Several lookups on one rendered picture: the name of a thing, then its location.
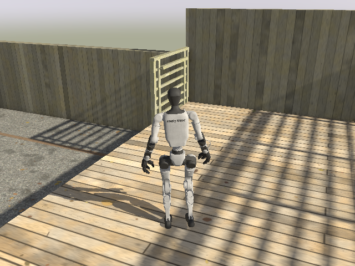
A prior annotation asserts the robot right upper arm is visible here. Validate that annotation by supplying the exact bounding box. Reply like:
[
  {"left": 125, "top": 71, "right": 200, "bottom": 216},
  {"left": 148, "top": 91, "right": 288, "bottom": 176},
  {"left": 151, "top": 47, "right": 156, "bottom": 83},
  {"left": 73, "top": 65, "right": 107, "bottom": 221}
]
[{"left": 187, "top": 111, "right": 203, "bottom": 141}]

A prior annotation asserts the robot right thigh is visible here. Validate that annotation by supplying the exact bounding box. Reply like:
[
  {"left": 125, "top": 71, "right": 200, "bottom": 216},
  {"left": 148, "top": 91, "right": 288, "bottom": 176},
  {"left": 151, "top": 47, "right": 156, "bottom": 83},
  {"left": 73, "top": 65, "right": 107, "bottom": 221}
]
[{"left": 183, "top": 154, "right": 196, "bottom": 191}]

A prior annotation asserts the robot left upper arm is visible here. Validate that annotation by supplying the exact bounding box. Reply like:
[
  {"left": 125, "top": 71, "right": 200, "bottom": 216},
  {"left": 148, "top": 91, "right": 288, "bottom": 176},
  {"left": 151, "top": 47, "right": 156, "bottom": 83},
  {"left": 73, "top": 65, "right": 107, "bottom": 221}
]
[{"left": 150, "top": 112, "right": 164, "bottom": 144}]

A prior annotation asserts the left robot hand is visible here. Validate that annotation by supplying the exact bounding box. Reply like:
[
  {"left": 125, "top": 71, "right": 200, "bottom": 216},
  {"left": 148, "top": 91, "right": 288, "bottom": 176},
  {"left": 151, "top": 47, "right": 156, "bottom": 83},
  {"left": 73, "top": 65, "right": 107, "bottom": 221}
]
[{"left": 141, "top": 159, "right": 154, "bottom": 174}]

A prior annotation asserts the robot thigh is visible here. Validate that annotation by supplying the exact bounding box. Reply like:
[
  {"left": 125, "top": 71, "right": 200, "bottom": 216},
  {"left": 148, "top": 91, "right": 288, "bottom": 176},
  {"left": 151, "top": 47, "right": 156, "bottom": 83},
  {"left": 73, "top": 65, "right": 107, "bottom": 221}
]
[
  {"left": 183, "top": 154, "right": 196, "bottom": 191},
  {"left": 159, "top": 155, "right": 171, "bottom": 194}
]

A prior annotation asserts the robot right forearm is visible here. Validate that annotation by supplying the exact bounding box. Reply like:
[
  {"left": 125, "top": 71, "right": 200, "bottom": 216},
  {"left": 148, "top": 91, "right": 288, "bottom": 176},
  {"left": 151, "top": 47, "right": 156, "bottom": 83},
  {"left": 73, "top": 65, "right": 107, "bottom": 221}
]
[{"left": 198, "top": 132, "right": 209, "bottom": 154}]

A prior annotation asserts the robot left forearm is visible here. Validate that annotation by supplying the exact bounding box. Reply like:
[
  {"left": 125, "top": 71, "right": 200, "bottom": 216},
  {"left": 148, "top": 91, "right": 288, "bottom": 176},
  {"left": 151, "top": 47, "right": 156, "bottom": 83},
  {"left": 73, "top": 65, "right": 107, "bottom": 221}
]
[{"left": 143, "top": 135, "right": 155, "bottom": 161}]

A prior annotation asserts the right robot hand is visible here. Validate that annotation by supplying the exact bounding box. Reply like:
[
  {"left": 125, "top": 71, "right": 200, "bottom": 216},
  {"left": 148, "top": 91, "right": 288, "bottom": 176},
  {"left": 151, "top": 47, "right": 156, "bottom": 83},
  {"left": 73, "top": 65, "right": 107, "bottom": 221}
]
[{"left": 198, "top": 151, "right": 211, "bottom": 164}]

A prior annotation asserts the robot left thigh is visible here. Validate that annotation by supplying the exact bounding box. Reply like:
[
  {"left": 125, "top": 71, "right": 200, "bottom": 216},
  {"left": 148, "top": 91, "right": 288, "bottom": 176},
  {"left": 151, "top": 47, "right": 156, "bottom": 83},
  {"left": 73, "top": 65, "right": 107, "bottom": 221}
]
[{"left": 159, "top": 155, "right": 171, "bottom": 194}]

